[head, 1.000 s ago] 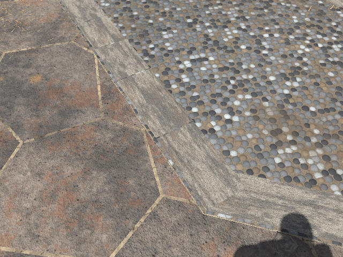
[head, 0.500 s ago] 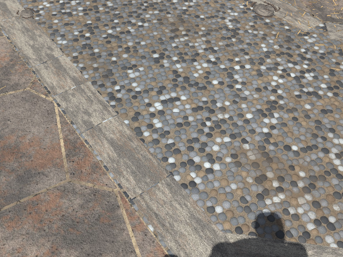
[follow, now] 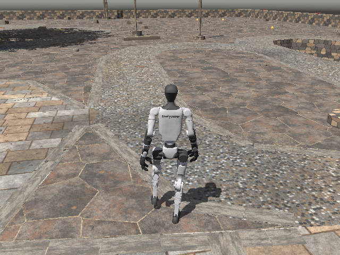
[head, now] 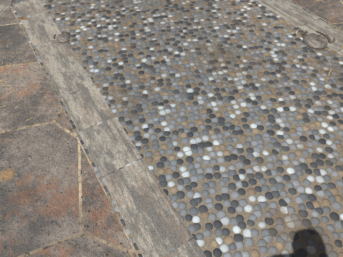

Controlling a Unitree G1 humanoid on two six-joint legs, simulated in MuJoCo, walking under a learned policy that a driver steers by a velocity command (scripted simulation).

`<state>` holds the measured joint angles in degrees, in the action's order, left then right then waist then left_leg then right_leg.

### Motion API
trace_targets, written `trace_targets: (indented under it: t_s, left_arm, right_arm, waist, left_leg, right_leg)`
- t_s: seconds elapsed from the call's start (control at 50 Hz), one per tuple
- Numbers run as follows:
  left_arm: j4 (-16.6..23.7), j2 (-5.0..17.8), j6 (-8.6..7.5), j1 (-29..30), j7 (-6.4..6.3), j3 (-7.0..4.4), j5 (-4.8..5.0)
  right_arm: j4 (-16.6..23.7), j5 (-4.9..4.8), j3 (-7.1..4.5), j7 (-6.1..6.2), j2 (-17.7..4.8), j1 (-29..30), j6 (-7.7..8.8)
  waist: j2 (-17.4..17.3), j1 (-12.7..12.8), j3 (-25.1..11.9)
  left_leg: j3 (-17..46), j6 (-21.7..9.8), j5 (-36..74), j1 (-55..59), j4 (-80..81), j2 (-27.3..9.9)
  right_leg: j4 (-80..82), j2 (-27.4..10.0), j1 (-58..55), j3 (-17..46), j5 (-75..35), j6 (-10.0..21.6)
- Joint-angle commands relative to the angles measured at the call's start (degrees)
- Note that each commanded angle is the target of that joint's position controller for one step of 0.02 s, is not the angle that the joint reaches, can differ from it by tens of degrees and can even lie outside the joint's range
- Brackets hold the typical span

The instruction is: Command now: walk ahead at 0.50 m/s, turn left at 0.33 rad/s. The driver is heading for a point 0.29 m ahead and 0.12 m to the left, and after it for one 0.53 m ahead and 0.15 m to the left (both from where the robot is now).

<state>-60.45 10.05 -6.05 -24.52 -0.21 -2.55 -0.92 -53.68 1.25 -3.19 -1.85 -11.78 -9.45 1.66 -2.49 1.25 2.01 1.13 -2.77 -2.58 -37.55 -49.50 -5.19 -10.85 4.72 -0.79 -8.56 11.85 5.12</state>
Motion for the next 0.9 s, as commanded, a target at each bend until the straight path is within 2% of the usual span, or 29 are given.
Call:
trace_targets:
  t_s: [0.02,0.08,0.12,0.16,0.18,0.2,0.22,0.24,0.26,0.28,0.3,0.32,0.34,0.38,0.42,0.46,0.52,0.58,0.64,0.68,0.72,0.74,0.76,0.78,0.8,0.82,0.84,0.86,0.9]
  left_arm:
    - [2.07,6.16,-1.00,-1.99,-0.59,-0.71,0.07]
    - [1.04,6.60,-0.83,-4.60,-1.27,-0.70,-0.21]
    - [0.93,7.68,-0.49,-4.22,-1.78,-0.89,-0.33]
    - [1.25,9.29,-0.01,-2.83,-2.25,-1.29,-0.50]
    - [1.55,10.07,0.48,-2.08,-2.28,-1.54,-0.67]
    - [2.15,10.77,0.99,-1.30,-2.12,-1.76,-0.49]
    - [3.89,10.75,1.02,0.49,-1.76,-1.72,-0.04]
    - [7.54,4.76,0.69,-1.95,-0.47,-0.67,0.91]
    - [9.69,8.62,0.07,3.76,-0.06,-1.50,0.57]
    - [11.64,8.36,-0.70,8.49,0.24,-1.26,0.56]
    - [11.76,8.42,-1.21,9.08,0.24,-1.17,0.59]
    - [11.35,8.13,-0.76,8.74,0.09,-1.31,0.09]
    - [11.57,7.72,0.43,7.83,0.13,-1.24,-1.01]
    - [12.05,6.71,2.56,7.20,0.61,-1.14,-1.93]
    - [13.51,6.55,3.59,9.95,0.93,-1.06,-1.94]
    - [15.72,7.12,3.96,15.33,1.05,-1.07,-1.79]
    - [18.43,7.73,4.12,22.01,1.21,-1.00,-1.51]
    - [20.01,7.37,3.84,26.03,1.67,-0.46,-1.36]
    - [21.40,6.50,3.04,29.17,1.70,0.36,-0.92]
    - [21.09,6.95,2.24,27.14,1.42,0.51,-0.67]
    - [18.15,9.93,1.45,17.97,0.64,-0.43,-0.84]
    - [16.16,10.68,0.65,11.29,0.15,-0.75,-0.89]
    - [14.61,13.17,-0.27,4.33,-0.47,-1.21,-1.72]
    - [14.94,17.59,0.04,2.10,-0.20,-2.11,-2.17]
    - [15.03,15.27,1.28,1.60,0.51,-2.07,0.36]
    - [15.72,11.35,1.57,6.32,0.67,-1.08,1.05]
    - [16.10,7.80,1.66,10.99,0.52,0.07,0.91]
    - [15.69,5.88,1.65,12.55,0.19,0.90,0.65]
    - [14.25,6.42,1.73,12.96,-0.18,1.29,0.42]
  right_arm:
    - [4.27,-0.06,0.43,-0.31,-1.09,5.52,0.58]
    - [6.30,0.20,0.77,-0.53,-1.00,9.76,0.83]
    - [6.89,0.40,0.53,-0.55,-1.51,9.45,1.00]
    - [6.04,0.57,-0.17,-0.14,-2.71,5.13,1.00]
    - [4.73,0.64,-0.80,0.04,-3.75,0.37,1.12]
    - [2.62,0.97,-1.65,0.17,-5.09,-6.53,1.44]
    - [0.68,1.86,-3.15,0.62,-8.83,-14.67,1.66]
    - [1.54,1.97,-4.80,1.18,-15.20,-15.61,1.50]
    - [1.40,-0.06,-4.84,0.98,-15.30,-15.84,0.50]
    - [1.60,-0.52,-4.36,1.33,-13.75,-11.64,0.28]
    - [1.89,-0.67,-3.54,1.38,-10.43,-9.13,0.43]
    - [2.23,-0.66,-2.98,1.56,-8.56,-6.77,0.72]
    - [2.31,-1.10,-2.43,1.89,-7.19,-5.83,1.12]
    - [2.29,-1.53,-2.32,1.95,-8.00,-6.98,2.21]
    - [2.18,-1.54,-2.74,1.89,-10.03,-9.08,2.63]
    - [2.28,-1.46,-2.81,1.82,-10.48,-11.53,2.48]
    - [2.38,-1.38,-2.77,1.78,-10.52,-15.37,2.12]
    - [2.18,-1.19,-2.42,2.07,-10.04,-18.01,2.17]
    - [1.57,-0.67,-1.85,2.77,-9.23,-19.81,1.92]
    - [1.55,-0.28,-1.64,3.15,-9.43,-19.36,1.86]
    - [2.26,-0.23,-1.79,3.50,-10.83,-16.45,2.36]
    - [2.54,-0.80,-1.90,3.36,-11.67,-14.35,2.70]
    - [4.01,-1.64,-1.43,3.13,-10.16,-13.96,3.22]
    - [3.58,-3.82,-0.40,3.50,-3.71,-24.18,2.82]
    - [1.86,-3.13,-1.19,4.10,-8.76,-26.71,2.00]
    - [1.08,-1.55,-1.51,4.02,-9.78,-22.36,1.32]
    - [1.94,-0.61,-1.09,3.63,-8.56,-18.15,0.98]
    - [2.20,-0.30,-0.84,3.11,-7.51,-15.66,0.30]
    - [1.22,0.46,-0.43,2.24,-5.64,-16.91,-1.67]
  waist:
    - [5.93,0.38,4.50]
    - [5.82,1.58,5.26]
    - [6.35,0.61,4.45]
    - [8.11,-1.72,1.12]
    - [8.50,-3.72,-1.74]
    - [8.03,-6.66,-5.54]
    - [4.94,-10.83,-9.99]
    - [-7.92,-7.26,-15.27]
    - [-4.02,-8.28,-17.59]
    - [-0.81,-6.54,-8.54]
    - [3.37,-4.67,-4.51]
    - [5.48,-2.25,-1.60]
    - [4.76,-0.46,-1.24]
    - [3.22,0.60,-1.94]
    - [1.97,0.25,-1.41]
    - [0.72,-1.43,-0.10]
    - [-0.47,-4.07,0.33]
    - [-1.14,-5.72,0.26]
    - [-1.36,-6.81,1.11]
    - [-2.78,-5.86,-0.03]
    - [-3.94,-1.68,-3.11]
    - [-2.67,2.28,-5.39]
    - [0.99,4.40,-11.01]
    - [16.04,0.31,-20.55]
    - [12.09,0.56,-26.60]
    - [5.44,-0.37,-19.07]
    - [4.22,-1.28,-12.05]
    - [4.66,-1.90,-8.18]
    - [7.67,-3.88,-6.38]
  left_leg:
    - [-3.44,-0.40,4.67,-0.13,6.73,1.25]
    - [-6.40,-2.02,2.82,-0.04,12.26,2.20]
    - [-8.20,-3.79,-1.53,2.35,14.62,3.90]
    - [-10.55,-6.26,-7.38,8.40,15.11,7.39]
    - [-11.27,-7.71,-9.84,13.28,15.96,9.39]
    - [-10.76,-9.30,-8.99,21.96,19.64,10.82]
    - [-2.21,-12.45,-10.03,35.48,22.88,5.62]
    - [26.36,-21.11,-7.07,53.38,24.73,-12.30]
    - [41.23,-24.06,-7.22,55.19,32.41,-15.03]
    - [31.49,-21.55,-5.95,48.89,33.49,-13.60]
    - [26.07,-18.69,-1.07,41.75,34.89,-11.38]
    - [21.21,-16.22,4.49,35.62,35.79,-8.35]
    - [17.55,-14.94,8.29,31.58,36.39,-5.74]
    - [14.57,-14.29,12.91,29.33,36.81,-3.36]
    - [13.30,-13.78,13.81,28.23,37.61,-1.90]
    - [13.72,-12.48,12.54,28.94,38.42,-1.12]
    - [15.22,-10.56,12.65,33.09,37.93,-0.74]
    - [14.53,-9.41,15.62,37.77,37.05,-0.77]
    - [11.83,-7.56,30.95,39.79,32.54,-0.19]
    - [11.45,-5.69,36.96,39.70,29.16,-0.05]
    - [12.65,-3.63,44.50,39.85,21.96,-0.14]
    - [11.53,-2.72,42.87,39.27,14.11,1.45]
    - [10.82,-1.82,26.73,31.33,3.02,4.11]
    - [5.53,0.46,-26.68,17.34,-18.12,13.00]
    - [6.47,0.36,-33.54,13.38,-25.41,14.07]
    - [8.29,0.98,-28.31,12.71,-25.86,11.58]
    - [7.35,1.44,-25.99,11.55,-22.25,9.67]
    - [7.15,1.93,-24.56,12.53,-18.47,7.93]
    - [4.86,2.83,-21.78,20.30,-12.40,7.51]
  right_leg:
    - [5.12,-15.82,2.75,3.56,-21.65,2.66]
    - [2.59,-17.47,-3.08,1.00,-28.33,2.66]
    - [-1.74,-18.54,-6.47,-0.74,-39.27,2.38]
    - [-10.31,-19.20,-8.64,-2.52,-56.12,2.03]
    - [-18.07,-19.30,-8.74,-3.26,-60.28,1.99]
    - [-28.80,-18.84,-5.78,-4.00,-57.08,1.42]
    - [-44.35,-17.49,5.39,-4.50,-43.06,-0.07]
    - [-66.64,-7.10,29.80,-3.94,6.37,-3.06]
    - [-74.63,-2.31,39.47,8.49,16.61,-3.34]
    - [-72.20,-6.85,44.75,10.87,11.10,-2.79]
    - [-66.79,-8.85,42.29,10.63,7.08,-2.85]
    - [-62.23,-10.22,38.82,10.56,5.97,-3.43]
    - [-59.08,-10.97,35.20,10.69,5.81,-4.43]
    - [-55.10,-11.09,32.93,9.93,5.88,-6.00]
    - [-51.10,-11.06,34.46,8.81,3.07,-7.31]
    - [-46.24,-11.14,37.81,8.28,-1.44,-8.21]
    - [-39.52,-10.32,41.65,8.46,-6.94,-8.54]
    - [-33.29,-9.29,42.39,7.94,-10.71,-7.72]
    - [-26.41,-6.47,38.72,5.81,-11.56,-6.16]
    - [-21.98,-4.35,31.87,5.61,-11.12,-4.32]
    - [-18.29,-2.17,21.36,6.34,-9.75,-1.97]
    - [-12.16,-3.03,13.98,6.67,-16.73,-0.87]
    - [-14.19,-11.18,0.19,12.68,-35.43,0.88]
    - [-21.52,-30.79,-17.06,30.34,-71.41,10.85]
    - [-18.79,-32.46,-16.67,38.21,-71.03,15.04]
    - [-15.24,-28.59,-8.16,32.24,-61.13,13.50]
    - [-12.41,-24.96,-1.10,26.85,-52.97,11.01]
    - [-9.70,-22.11,4.28,22.56,-48.82,8.95]
    - [-6.63,-18.17,13.24,16.73,-43.85,6.69]
